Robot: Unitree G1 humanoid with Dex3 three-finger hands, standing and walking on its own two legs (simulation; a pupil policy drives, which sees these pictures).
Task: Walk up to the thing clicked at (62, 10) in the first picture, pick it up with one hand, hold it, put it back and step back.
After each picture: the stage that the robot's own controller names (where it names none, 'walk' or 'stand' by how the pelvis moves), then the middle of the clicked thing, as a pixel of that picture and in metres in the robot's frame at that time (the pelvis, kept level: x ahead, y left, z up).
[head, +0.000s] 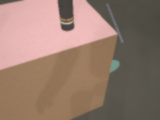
stand; (65, 4) +0.71 +0.10 +0.13
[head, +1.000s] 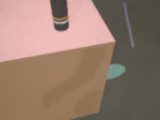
rise first; (58, 1) +0.64 +0.14 +0.16
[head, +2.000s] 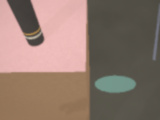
stand; (25, 14) +0.52 +0.24 +0.16
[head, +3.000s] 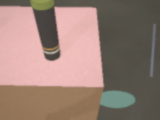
stand; (48, 31) +0.50 +0.16 +0.13
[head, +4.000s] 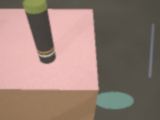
stand; (42, 34) +0.49 +0.18 +0.13
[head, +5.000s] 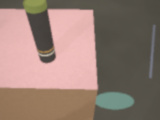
stand; (42, 34) +0.50 +0.18 +0.13
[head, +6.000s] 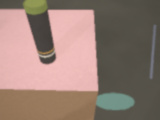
stand; (42, 35) +0.49 +0.18 +0.13
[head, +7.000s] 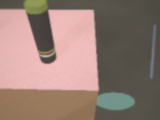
rise first; (42, 34) +0.49 +0.17 +0.13
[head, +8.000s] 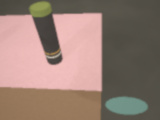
rise first; (48, 36) +0.50 +0.19 +0.13
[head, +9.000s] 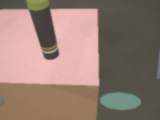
go down; (45, 31) +0.52 +0.18 +0.14
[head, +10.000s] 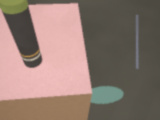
go down; (24, 36) +0.47 +0.18 +0.14
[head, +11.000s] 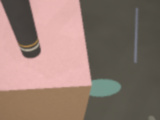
close in; (23, 24) +0.48 +0.18 +0.15
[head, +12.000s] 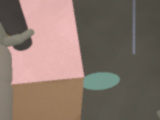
close; (10, 14) +0.50 +0.19 +0.18
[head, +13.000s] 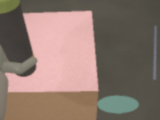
lift; (14, 40) +0.35 +0.19 +0.25
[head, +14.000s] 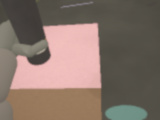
hold; (26, 20) +0.32 +0.15 +0.34
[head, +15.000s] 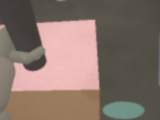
hold; (22, 27) +0.33 +0.16 +0.31
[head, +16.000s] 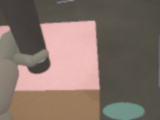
hold; (27, 31) +0.33 +0.15 +0.30
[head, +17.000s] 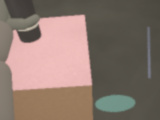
crouch; out of the picture +0.44 +0.17 +0.33
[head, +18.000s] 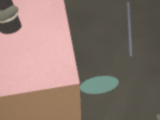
lower; out of the picture +0.53 +0.19 +0.26
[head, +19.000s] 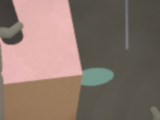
lower; (0, 5) +0.52 +0.20 +0.18
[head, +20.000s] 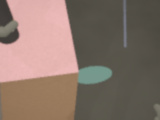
lower; out of the picture +0.52 +0.21 +0.18
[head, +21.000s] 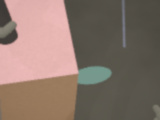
lower; out of the picture +0.52 +0.21 +0.18
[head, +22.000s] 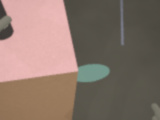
rest; out of the picture +0.53 +0.22 +0.19
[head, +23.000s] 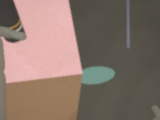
withdraw; (0, 3) +0.52 +0.19 +0.18
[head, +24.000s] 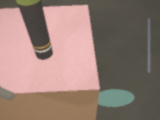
sink last; (37, 28) +0.50 +0.18 +0.16
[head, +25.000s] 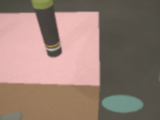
stand; (49, 29) +0.54 +0.19 +0.14
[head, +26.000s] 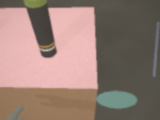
stand; (42, 28) +0.52 +0.19 +0.13
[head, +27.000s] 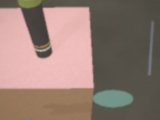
stand; (37, 29) +0.51 +0.20 +0.13
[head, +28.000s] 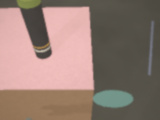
stand; (37, 29) +0.51 +0.20 +0.14
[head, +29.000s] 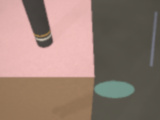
walk; (38, 17) +0.55 +0.19 +0.14
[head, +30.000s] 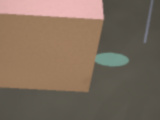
walk; out of the picture +0.83 +0.13 +0.15
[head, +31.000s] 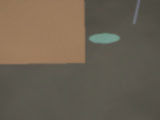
stand; out of the picture +1.21 +0.27 +0.16
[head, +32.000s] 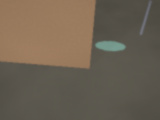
stand; out of the picture +1.23 +0.14 +0.14
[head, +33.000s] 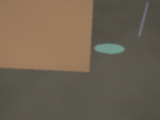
stand; out of the picture +1.21 +0.14 +0.13
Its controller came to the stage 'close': yes
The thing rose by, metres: 0.22
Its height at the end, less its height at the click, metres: +0.00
